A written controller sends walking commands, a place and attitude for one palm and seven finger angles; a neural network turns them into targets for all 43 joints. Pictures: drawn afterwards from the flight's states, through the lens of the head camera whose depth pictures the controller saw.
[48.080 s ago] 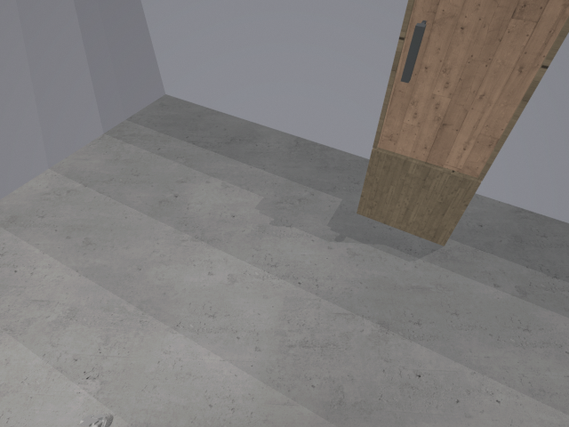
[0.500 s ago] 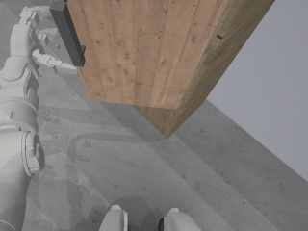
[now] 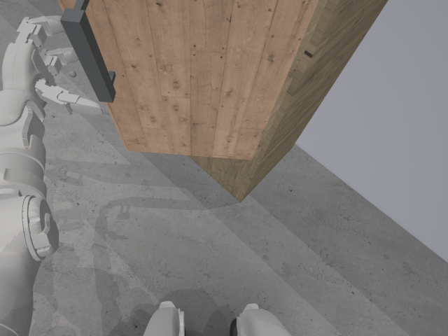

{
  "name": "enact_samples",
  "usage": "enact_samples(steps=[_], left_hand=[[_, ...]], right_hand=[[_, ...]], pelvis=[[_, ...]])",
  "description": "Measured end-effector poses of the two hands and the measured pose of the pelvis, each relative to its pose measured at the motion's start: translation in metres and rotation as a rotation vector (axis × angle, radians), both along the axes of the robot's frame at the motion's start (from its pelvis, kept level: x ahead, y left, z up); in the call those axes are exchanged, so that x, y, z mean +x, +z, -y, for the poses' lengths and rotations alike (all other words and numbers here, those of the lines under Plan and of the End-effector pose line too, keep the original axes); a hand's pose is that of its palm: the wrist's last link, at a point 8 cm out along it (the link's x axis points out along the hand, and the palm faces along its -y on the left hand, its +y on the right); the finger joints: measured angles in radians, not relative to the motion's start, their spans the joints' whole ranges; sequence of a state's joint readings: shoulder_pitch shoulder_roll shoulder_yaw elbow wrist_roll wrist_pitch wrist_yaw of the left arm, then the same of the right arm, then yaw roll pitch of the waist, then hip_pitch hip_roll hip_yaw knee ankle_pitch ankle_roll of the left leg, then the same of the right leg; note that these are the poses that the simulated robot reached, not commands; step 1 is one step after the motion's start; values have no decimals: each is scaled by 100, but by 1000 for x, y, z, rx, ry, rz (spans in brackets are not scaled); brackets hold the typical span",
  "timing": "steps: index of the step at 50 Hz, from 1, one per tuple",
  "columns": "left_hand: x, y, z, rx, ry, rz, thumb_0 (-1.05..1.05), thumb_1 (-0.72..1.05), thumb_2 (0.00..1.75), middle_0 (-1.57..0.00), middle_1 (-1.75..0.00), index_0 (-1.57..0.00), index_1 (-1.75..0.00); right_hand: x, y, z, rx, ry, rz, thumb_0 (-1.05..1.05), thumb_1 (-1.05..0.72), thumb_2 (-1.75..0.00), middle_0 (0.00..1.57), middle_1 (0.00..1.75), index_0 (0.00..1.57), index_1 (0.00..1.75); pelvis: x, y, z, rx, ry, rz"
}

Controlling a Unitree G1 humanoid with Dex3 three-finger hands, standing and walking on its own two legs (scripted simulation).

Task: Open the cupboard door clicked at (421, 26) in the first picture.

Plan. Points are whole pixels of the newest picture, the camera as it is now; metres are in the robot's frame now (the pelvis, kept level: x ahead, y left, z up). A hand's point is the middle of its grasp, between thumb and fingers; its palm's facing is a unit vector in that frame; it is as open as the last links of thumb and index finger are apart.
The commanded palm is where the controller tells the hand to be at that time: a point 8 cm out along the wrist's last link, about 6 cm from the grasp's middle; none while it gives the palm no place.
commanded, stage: move the hooked fingers beside the handle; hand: left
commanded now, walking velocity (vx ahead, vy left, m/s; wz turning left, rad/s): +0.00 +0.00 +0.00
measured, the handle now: (96, 53) +0.57 +0.18 +0.10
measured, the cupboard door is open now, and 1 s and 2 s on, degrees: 41 41 41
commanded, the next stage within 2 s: none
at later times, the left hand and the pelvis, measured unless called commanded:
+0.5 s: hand (63, 73) +0.53 +0.22 +0.10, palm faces -0.07 -1.00 -0.01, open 14.6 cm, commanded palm +0.52 +0.26 +0.09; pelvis -0.01 +0.00 +0.00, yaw -1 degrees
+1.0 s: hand (45, 69) +0.53 +0.25 +0.11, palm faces -0.09 -1.00 +0.00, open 14.0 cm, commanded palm +0.52 +0.29 +0.09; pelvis -0.02 +0.01 -0.01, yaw -3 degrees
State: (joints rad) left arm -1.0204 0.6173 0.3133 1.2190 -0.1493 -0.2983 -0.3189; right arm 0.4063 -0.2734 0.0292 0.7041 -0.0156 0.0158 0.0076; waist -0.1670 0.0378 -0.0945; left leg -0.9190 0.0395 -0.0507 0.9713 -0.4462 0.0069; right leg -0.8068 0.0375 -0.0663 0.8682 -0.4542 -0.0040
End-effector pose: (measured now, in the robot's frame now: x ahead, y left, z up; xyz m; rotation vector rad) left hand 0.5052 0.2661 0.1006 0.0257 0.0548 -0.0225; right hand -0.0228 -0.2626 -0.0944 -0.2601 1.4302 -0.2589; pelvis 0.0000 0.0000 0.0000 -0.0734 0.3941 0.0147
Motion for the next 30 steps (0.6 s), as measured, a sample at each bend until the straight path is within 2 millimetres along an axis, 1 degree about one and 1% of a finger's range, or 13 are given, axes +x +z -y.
enact_samples(steps=[8, 18, 24, 30], left_hand=[[-5, 0, -2, -1, -9, 0, -2, -49, 30, -9, -111, -7, -108], [-2, 1, -9, -14, -33, 2, -2, -50, 30, -16, -114, -13, -111], [2, 0, -13, -15, -48, 3, -2, -50, 30, -20, -117, -18, -114], [6, 0, -17, -18, -62, 3, -2, -50, 30, -24, -119, -22, -116]], right_hand=[[0, 1, 0, -2, -10, 3, 0, -90, -90, 20, 30, 20, 30], [-1, 2, 3, -30, -21, 23, 0, -90, -90, 20, 30, 20, 30], [-8, 3, 4, -45, -30, 14, 0, -90, -90, 20, 30, 20, 30], [-20, 3, 0, -53, -46, -8, 0, -90, -90, 20, 30, 20, 30]], pelvis=[[1, 2, 0, 2, -7, 9], [-2, -1, 0, 0, -17, 6], [-6, -4, -1, -4, -21, -6], [-9, -7, -3, -8, -27, -17]])
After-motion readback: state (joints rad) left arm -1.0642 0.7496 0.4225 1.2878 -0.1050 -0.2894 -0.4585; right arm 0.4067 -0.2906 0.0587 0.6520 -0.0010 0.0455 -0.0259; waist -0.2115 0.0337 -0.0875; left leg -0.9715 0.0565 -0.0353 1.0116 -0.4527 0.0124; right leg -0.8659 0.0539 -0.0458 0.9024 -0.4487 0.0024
